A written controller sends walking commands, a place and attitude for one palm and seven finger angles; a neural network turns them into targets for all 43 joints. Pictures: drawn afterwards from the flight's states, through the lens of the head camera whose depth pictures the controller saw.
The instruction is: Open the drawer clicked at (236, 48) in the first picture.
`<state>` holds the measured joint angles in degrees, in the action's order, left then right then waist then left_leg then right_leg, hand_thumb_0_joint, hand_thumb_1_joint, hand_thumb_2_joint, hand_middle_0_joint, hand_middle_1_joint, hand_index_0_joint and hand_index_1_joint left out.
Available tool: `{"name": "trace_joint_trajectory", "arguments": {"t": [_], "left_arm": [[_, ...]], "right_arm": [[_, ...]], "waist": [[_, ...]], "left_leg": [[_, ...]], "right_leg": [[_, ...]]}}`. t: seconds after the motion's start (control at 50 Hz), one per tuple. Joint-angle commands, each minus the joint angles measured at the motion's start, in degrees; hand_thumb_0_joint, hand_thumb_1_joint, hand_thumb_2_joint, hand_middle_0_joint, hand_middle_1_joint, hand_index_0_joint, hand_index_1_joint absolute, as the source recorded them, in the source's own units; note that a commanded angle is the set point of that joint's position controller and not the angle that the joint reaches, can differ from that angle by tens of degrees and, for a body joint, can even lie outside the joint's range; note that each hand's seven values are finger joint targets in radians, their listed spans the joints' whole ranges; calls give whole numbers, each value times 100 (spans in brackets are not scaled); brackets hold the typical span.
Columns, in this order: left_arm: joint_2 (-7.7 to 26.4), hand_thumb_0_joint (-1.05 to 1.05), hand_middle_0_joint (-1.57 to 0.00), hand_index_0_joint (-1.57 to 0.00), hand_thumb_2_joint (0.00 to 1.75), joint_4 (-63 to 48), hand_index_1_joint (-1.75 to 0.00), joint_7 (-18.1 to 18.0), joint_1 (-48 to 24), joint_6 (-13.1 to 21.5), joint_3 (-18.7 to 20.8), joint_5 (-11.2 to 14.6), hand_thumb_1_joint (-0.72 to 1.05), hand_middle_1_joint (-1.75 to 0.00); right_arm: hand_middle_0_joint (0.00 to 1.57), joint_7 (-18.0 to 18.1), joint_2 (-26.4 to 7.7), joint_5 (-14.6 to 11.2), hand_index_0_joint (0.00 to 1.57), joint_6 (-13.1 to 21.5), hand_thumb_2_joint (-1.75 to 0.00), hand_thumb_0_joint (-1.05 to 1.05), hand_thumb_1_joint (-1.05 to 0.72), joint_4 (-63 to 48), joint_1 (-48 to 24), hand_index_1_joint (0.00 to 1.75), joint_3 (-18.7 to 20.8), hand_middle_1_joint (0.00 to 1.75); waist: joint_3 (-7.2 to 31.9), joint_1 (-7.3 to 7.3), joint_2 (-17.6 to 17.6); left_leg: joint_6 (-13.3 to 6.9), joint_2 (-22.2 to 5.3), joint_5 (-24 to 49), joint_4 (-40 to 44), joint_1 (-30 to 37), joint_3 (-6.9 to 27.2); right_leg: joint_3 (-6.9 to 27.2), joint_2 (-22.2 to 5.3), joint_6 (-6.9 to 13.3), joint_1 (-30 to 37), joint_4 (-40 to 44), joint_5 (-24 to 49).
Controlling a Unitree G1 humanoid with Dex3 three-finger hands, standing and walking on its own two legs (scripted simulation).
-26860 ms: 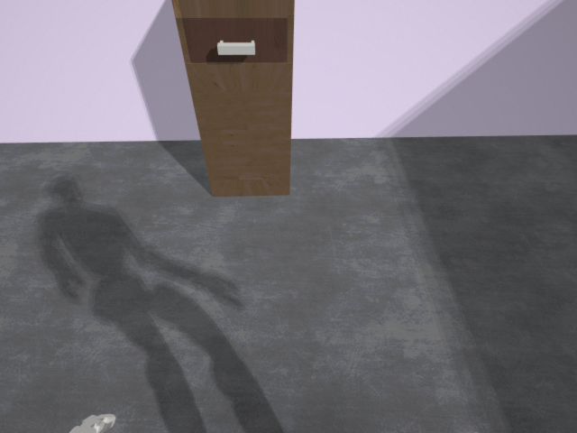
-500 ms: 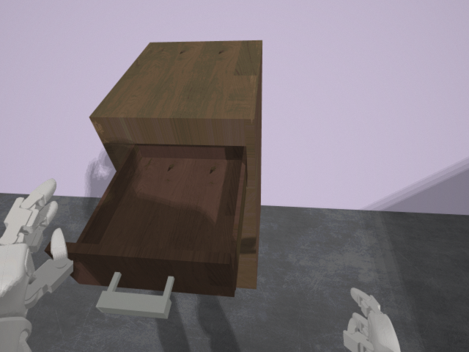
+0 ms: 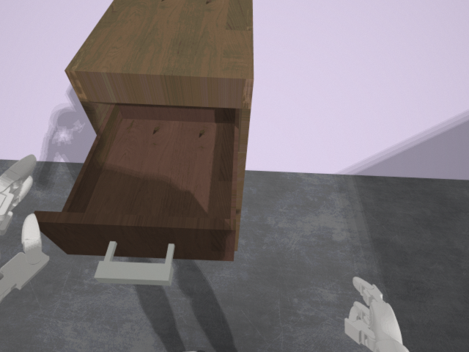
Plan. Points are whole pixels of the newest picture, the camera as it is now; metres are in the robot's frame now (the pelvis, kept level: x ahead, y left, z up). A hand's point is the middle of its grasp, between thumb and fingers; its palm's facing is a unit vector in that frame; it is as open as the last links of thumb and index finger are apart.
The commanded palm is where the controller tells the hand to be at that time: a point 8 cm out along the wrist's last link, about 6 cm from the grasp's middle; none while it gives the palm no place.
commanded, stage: step back with the hand held close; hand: left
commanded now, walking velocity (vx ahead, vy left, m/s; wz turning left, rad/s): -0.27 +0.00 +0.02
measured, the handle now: (138, 260) +0.27 +0.19 -0.02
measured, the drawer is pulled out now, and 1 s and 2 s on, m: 0.30 0.30 0.30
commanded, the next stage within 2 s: stop stepping back and stand still in 0.86 s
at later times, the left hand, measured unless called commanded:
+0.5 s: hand out of the picture +0.14 +0.25 +0.17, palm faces +0.35 -0.81 -0.47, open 7.4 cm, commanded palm +0.06 +0.29 +0.18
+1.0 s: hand out of the picture +0.04 +0.19 +0.15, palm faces +0.23 -0.85 -0.48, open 7.4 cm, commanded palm -0.04 +0.24 +0.18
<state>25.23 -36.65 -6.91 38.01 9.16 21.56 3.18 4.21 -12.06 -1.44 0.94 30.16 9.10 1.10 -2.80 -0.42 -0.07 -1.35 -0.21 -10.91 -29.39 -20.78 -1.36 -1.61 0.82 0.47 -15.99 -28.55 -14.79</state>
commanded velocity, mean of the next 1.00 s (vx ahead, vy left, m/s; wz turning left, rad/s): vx -0.33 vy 0.00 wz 0.01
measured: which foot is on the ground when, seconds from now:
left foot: down 0.00-0.70, up 0.72-0.86, down 0.88-1.00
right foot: down 0.00-0.42, up 0.44-0.64, down 0.66-1.00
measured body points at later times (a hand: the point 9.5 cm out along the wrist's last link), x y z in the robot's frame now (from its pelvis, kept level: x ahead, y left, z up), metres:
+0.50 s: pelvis -0.07 +0.01 -0.01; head -0.03 +0.03 +0.44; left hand +0.11 +0.29 +0.19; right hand +0.11 -0.23 -0.09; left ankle +0.05 +0.10 -0.74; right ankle -0.05 -0.12 -0.71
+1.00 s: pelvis -0.18 -0.03 +0.00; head -0.12 -0.01 +0.44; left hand +0.02 +0.23 +0.18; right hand +0.01 -0.27 -0.07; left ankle -0.12 +0.08 -0.74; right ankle -0.19 -0.13 -0.71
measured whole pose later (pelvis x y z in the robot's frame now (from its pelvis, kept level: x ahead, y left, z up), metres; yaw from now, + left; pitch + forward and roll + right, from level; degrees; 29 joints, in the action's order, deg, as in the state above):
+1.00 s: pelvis -0.18 -0.03 +0.00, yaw -2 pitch +2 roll +1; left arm 25.0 -37.9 -6.9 35.7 10.5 21.7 3.1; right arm 2.4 -10.3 -0.1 5.2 32.8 6.1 1.0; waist -4.2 -0.8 -3.6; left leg -0.7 -0.7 -9.4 -28.4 -21.6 -2.8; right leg -0.1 1.4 0.1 -22.8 -43.8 -25.8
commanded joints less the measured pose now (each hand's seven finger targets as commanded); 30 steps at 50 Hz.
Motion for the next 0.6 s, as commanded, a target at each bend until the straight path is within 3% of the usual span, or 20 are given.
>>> {"name": "trace_joint_trajectory", "arguments": {"t": [0.0, 0.08, 0.12, 0.14, 0.18, 0.22, 0.26, 0.3, 0.32, 0.36, 0.38, 0.4, 0.42, 0.44, 0.46, 0.5, 0.54, 0.58], "left_arm": [[646, 0, -20, -20, 90, -1201, -30, -196, 100, 443, 702, 1, 90, -30], [579, 0, -20, -20, 90, -1266, -30, -226, -23, 521, 714, -44, 90, -30], [637, 0, -20, -20, 90, -1309, -30, -259, -76, 546, 774, -73, 90, -30], [557, 0, -20, -20, 90, -1289, -30, -266, -48, 549, 711, -63, 90, -30], [550, 0, -20, -20, 90, -1283, -30, -275, -152, 571, 675, -70, 90, -30], [649, 0, -20, -20, 90, -1431, -30, -315, -327, 586, 677, -66, 90, -30], [585, 0, -20, -20, 90, -1394, -30, -366, -424, 579, 582, -67, 90, -30], [615, 0, -20, -20, 90, -1348, -30, -383, -455, 581, 615, -75, 90, -30], [697, 0, -20, -20, 90, -1357, -30, -396, -458, 569, 697, -74, 90, -30], [681, 0, -20, -20, 90, -1373, -30, -374, -347, 607, 706, -54, 90, -30], [716, 0, -20, -20, 90, -1442, -30, -361, -286, 644, 794, -62, 90, -30], [679, 0, -20, -20, 90, -1373, -30, -335, -207, 686, 858, -109, 90, -30], [741, 0, -20, -20, 90, -1389, -30, -344, -294, 687, 890, -128, 90, -30], [690, 0, -20, -20, 90, -1472, -30, -351, -262, 709, 864, -102, 90, -30], [661, 0, -20, -20, 90, -1460, -30, -343, -209, 734, 811, -83, 90, -30], [592, 0, -20, -20, 90, -1408, -30, -318, 6, 748, 770, 3, 90, -30], [565, 0, -20, -20, 90, -1516, -30, -281, -13, 755, 678, 34, 90, -30], [645, 0, -20, -20, 90, -1563, -30, -204, -171, 771, 688, 77, 90, -30]], "right_arm": [[20, -4, -726, 10, 20, 438, -90, 0, -90, -944, -436, 30, 210, 30], [20, -16, -749, 37, 20, 577, -90, 0, -90, -928, -352, 30, 177, 30], [20, -12, -750, 40, 20, 650, -90, 0, -90, -911, -334, 30, 175, 30], [20, -18, -725, 70, 20, 650, -90, 0, -90, -883, -282, 30, 148, 30], [20, -44, -716, 44, 20, 696, -90, 0, -90, -870, -264, 30, 162, 30], [20, -41, -733, 62, 20, 718, -90, 0, -90, -771, -184, 30, 202, 30], [20, -42, -665, 83, 20, 702, -90, 0, -90, -633, -165, 30, 177, 30], [20, -41, -615, 106, 20, 670, -90, 0, -90, -538, -216, 30, 168, 30], [20, -19, -639, 112, 20, 653, -90, 0, -90, -525, -259, 30, 187, 30], [20, -11, -660, 82, 20, 658, -90, 0, -90, -630, -356, 30, 155, 30], [20, -15, -720, 66, 20, 699, -90, 0, -90, -719, -432, 30, 150, 30], [20, -29, -746, 71, 20, 755, -90, 0, -90, -782, -448, 30, 168, 30], [20, -18, -683, 101, 20, 788, -90, 0, -90, -785, -429, 30, 187, 30], [20, -39, -616, 182, 20, 835, -90, 0, -90, -697, -280, 30, 197, 30], [20, -76, -632, 182, 20, 901, -90, 0, -90, -637, -291, 30, 214, 30], [20, -120, -640, 182, 20, 983, -90, 0, -90, -484, -257, 30, 201, 30], [20, -149, -676, 198, 20, 1024, -90, 0, -90, -399, -245, 30, 148, 30], [20, -196, -711, 192, 20, 1052, -90, 0, -90, -365, -311, 30, 104, 30]], "waist": [[983, 61, 695], [831, 28, 640], [822, 23, 712], [791, 7, 547], [734, -15, 284], [739, -65, -41], [728, -96, -320], [740, -85, -276], [766, -77, -97], [692, -40, 470], [707, -13, 1110], [727, 19, 1577], [711, 14, 1670], [785, -9, 1247], [892, 37, 937], [1119, 71, 872], [1247, 67, 1183], [1293, 119, 1309]], "left_leg": [[-210, -852, -92, 820, -336, 825], [-289, -936, -1441, 1038, -1051, 1013], [-284, -898, -1745, 992, -1144, 998], [-279, -849, -1837, 921, -1201, 1004], [-190, -660, -1872, 525, -907, 832], [-41, -381, -1679, -186, -176, 649], [63, -168, -1241, -854, 400, 476], [72, -157, -953, -811, 579, 451], [52, -263, -859, -493, 525, 610], [-118, -793, -1121, 507, -130, 1209], [-273, -1251, -1727, 1321, -902, 1649], [-484, -1682, -2849, 2008, -1740, 2115], [-645, -1836, -2705, 2169, -1870, 2359], [-678, -1799, -1974, 1925, -1368, 2239], [-699, -1723, -1392, 1628, -863, 2048], [-670, -1561, -603, 1346, 4, 1688], [-613, -1476, 106, 1208, 415, 1491], [-463, -1364, 249, 1188, 463, 1297]], "right_leg": [[229, -296, -10, 673, -198, 578], [258, -210, -34, 825, -405, 176], [353, -240, -9, 790, -361, 71], [381, -251, -9, 738, -274, 13], [617, -414, 63, 238, 150, -379], [984, -749, 282, -600, 773, -903], [1101, -1101, 454, -1215, 999, -832], [959, -1159, 466, -1302, 855, -368], [822, -999, 402, -1192, 667, -248], [472, -471, 137, -688, -9, -528], [183, -101, -12, -8, -804, -825], [99, 183, -92, 682, -1756, -1059], [219, 201, -86, 623, -2445, -1148], [309, 191, -44, 192, -2697, -1321], [340, 139, -23, -121, -2656, -1444], [188, 107, -54, -386, -2063, -1494], [101, 145, -55, -286, -1391, -1446], [-24, 204, -10, 114, -517, -1051]]}}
